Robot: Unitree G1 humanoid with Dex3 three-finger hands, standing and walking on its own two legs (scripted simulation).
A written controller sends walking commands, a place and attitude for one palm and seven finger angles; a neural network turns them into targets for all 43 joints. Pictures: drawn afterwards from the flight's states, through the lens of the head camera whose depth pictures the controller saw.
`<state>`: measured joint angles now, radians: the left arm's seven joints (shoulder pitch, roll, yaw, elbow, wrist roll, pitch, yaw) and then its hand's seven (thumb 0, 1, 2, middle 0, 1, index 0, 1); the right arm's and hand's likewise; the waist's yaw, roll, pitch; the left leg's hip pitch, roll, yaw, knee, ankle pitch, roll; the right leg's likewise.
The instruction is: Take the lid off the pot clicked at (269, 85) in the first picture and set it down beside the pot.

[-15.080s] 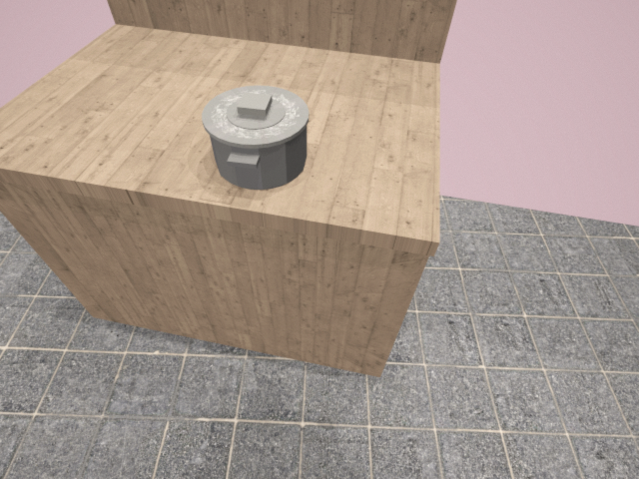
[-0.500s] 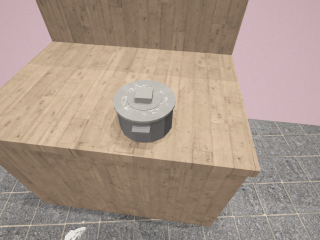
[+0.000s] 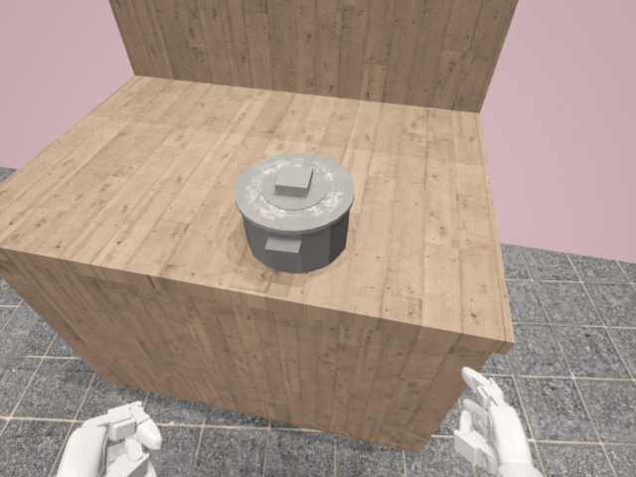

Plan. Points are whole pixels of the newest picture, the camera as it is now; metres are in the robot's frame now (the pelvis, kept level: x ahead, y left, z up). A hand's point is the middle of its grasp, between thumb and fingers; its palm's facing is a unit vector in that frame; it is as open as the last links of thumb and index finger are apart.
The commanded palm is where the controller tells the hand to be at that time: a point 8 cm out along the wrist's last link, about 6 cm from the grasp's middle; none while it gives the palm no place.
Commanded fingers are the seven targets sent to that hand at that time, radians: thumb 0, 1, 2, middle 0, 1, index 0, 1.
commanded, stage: raise the hand higher, near the body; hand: left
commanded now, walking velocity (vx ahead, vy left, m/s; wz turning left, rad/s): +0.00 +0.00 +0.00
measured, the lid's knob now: (294, 179) +0.53 +0.12 +0.08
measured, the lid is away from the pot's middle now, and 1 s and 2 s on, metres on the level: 0.00 0.00 0.00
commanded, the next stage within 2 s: reach forward and open the fingers in 0.86 s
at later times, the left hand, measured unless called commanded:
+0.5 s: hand (134, 402) +0.17 +0.23 +0.04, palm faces +0.24 -0.88 -0.41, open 3.1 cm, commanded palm +0.13 +0.27 +0.08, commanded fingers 0.00 0.90 0.90 -1.30 -1.50 -1.30 -1.50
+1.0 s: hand (117, 351) +0.20 +0.25 +0.10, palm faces +0.27 -0.81 -0.52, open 3.1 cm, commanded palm +0.16 +0.28 +0.13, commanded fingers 0.00 0.82 0.91 -1.24 -1.44 -1.24 -1.44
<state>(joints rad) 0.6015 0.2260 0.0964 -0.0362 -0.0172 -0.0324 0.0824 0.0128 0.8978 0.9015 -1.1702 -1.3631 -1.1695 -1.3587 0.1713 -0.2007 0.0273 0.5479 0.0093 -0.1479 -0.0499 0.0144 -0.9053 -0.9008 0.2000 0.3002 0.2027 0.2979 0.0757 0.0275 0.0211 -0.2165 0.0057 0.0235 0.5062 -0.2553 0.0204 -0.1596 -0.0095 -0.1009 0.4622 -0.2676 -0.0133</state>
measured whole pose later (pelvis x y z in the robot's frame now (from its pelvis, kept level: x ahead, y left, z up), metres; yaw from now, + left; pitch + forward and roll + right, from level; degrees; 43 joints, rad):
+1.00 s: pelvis +0.03 +0.01 +0.00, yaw -1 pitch -2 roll -1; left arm 0.58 0.32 0.20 -0.40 0.08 -0.06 0.10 0.01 0.89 0.90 -1.30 -1.50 -1.30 -1.50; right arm 0.20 -0.21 0.03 0.59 0.00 -0.11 -0.04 0.02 -0.90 -0.90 0.20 0.30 0.20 0.30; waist 0.08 0.06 0.03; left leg -0.14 -0.01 0.05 0.45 -0.27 0.04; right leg -0.10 -0.02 -0.07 0.41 -0.27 0.01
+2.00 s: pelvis -0.01 +0.03 +0.00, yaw +0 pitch -1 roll +0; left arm -0.05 0.68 0.03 -0.14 0.76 0.00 -0.32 0.00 -0.24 1.38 -0.86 -0.12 -0.86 -0.12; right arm 0.13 -0.30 0.02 0.56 0.05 0.08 0.01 0.02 -0.91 -0.90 0.20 0.30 0.20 0.30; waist 0.05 0.13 0.03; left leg -0.22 -0.04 0.05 0.41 -0.18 0.06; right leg -0.19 -0.05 -0.08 0.40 -0.20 0.02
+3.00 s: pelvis +0.00 +0.01 +0.00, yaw +0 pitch +1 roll +0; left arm -0.61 0.59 -0.20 0.22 0.82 0.13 -0.39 0.00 -0.28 1.43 -0.86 -0.09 -0.86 -0.08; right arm 0.14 -0.30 0.02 0.59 0.07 0.11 0.02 0.02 -0.91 -0.90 0.20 0.30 0.20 0.30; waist 0.00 0.11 0.02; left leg -0.25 -0.04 0.04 0.44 -0.21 0.05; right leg -0.23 -0.05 -0.08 0.47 -0.26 0.00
